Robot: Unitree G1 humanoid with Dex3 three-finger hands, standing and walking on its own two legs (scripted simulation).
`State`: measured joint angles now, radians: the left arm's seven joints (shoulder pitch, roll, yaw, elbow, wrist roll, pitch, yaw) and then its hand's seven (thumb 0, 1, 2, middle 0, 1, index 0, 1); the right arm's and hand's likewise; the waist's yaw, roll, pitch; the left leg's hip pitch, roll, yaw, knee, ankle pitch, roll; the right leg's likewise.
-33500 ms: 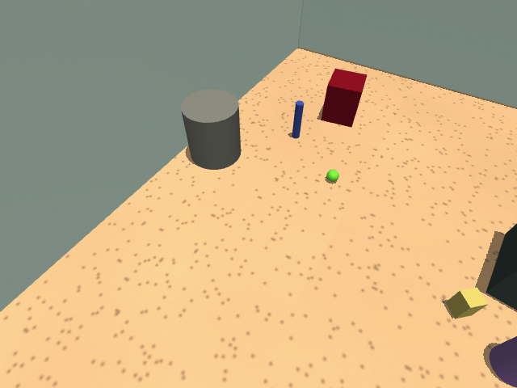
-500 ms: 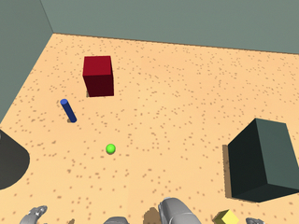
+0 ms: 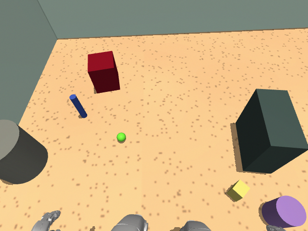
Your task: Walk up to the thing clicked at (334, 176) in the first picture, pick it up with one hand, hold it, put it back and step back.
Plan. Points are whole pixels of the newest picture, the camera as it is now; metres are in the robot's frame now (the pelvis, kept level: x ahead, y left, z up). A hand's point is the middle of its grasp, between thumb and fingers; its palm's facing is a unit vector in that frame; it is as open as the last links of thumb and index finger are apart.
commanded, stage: step back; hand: left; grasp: from above
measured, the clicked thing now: (121, 137) +0.72 +0.29 -0.73
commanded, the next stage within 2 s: stand in 1.86 s
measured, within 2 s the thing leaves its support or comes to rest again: neither
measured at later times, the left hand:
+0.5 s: hand out of the picture -0.09 +0.25 -0.15, palm faces -0.05 -0.91 -0.40, open 7.4 cm
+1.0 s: hand out of the picture -0.25 +0.26 -0.15, palm faces +0.01 -0.92 -0.38, open 7.4 cm
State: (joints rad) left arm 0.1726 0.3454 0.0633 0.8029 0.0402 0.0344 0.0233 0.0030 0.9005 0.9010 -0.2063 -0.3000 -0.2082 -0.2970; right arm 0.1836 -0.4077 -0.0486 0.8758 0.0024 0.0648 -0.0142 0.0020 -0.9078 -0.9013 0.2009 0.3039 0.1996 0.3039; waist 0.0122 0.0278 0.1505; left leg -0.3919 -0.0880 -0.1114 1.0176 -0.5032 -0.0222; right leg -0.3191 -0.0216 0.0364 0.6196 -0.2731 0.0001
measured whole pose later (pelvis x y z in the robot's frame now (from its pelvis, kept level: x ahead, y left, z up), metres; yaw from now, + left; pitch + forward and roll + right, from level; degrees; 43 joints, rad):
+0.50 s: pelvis -0.18 -0.02 -0.01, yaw -3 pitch -3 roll -1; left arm 0.18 0.36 0.06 0.86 0.03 0.04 0.00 0.00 0.91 0.90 -0.20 -0.30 -0.20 -0.30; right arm 0.09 -0.40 -0.05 0.83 -0.01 0.07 -0.02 0.00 -0.91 -0.90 0.20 0.30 0.20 0.30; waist 0.02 0.05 0.17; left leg -0.49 0.02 -0.09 0.84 -0.41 -0.01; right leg -0.26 0.04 0.03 0.69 -0.39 -0.01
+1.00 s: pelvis -0.31 -0.01 +0.00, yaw +0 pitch -2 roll +0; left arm 0.23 0.40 0.07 0.95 0.02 0.02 -0.01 0.00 0.91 0.90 -0.20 -0.30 -0.20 -0.30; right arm 0.19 -0.35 -0.04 0.93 -0.05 0.02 0.02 0.00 -0.90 -0.90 0.20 0.30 0.20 0.30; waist 0.01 -0.02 0.07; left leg -0.28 0.01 0.00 0.62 -0.31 0.01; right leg -0.26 0.01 0.04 0.67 -0.45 -0.01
